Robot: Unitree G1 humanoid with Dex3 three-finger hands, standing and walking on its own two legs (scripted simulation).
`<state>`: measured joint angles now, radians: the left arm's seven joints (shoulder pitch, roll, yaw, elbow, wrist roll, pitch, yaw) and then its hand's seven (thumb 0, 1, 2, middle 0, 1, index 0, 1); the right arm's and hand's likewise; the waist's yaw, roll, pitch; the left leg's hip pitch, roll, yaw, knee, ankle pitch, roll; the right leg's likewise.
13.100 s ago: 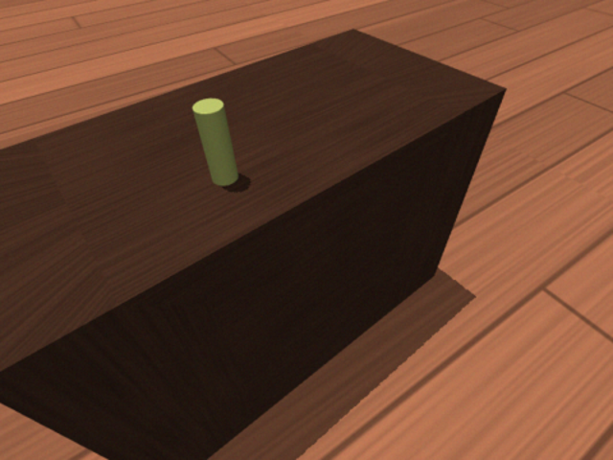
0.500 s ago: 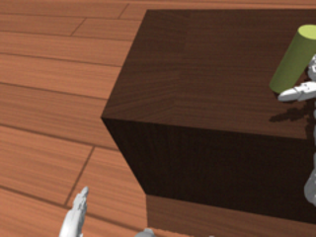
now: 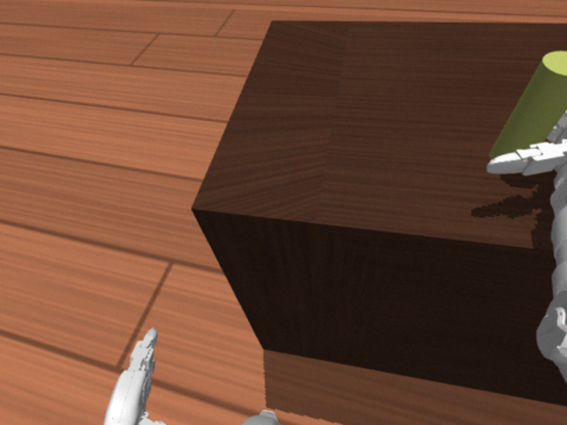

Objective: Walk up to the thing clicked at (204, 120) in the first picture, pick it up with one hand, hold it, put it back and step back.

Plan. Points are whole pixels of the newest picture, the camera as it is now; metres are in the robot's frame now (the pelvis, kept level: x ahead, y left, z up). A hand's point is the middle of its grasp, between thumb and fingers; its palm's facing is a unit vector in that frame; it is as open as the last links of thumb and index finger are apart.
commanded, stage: close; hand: right
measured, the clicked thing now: (533, 117) +0.52 -0.24 +0.15
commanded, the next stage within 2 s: settle in 0.48 s
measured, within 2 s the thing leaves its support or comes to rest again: leaves its support in 0.68 s
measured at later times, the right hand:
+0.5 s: hand (519, 128) +0.52 -0.23 +0.13, palm faces +0.17 +0.98 +0.03, open 8.6 cm
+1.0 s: hand (540, 102) +0.52 -0.23 +0.17, palm faces +0.18 +0.98 +0.01, open 6.9 cm
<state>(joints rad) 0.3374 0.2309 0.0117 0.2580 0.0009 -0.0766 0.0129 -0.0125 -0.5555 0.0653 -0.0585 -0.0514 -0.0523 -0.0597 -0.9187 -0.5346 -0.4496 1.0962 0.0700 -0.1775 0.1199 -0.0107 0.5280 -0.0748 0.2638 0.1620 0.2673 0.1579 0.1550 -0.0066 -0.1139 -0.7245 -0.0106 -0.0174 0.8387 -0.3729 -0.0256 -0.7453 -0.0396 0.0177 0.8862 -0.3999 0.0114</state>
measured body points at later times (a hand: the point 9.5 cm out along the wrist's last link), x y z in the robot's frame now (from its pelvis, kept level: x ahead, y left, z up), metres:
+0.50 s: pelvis +0.01 -0.01 +0.00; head +0.09 -0.03 +0.44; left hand +0.15 +0.26 -0.03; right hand +0.50 -0.28 +0.13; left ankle +0.02 +0.14 -0.69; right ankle +0.01 -0.13 -0.69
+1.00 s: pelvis +0.01 -0.01 +0.01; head +0.08 -0.02 +0.45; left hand +0.16 +0.26 -0.04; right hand +0.51 -0.29 +0.17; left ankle +0.02 +0.14 -0.69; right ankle +0.01 -0.13 -0.69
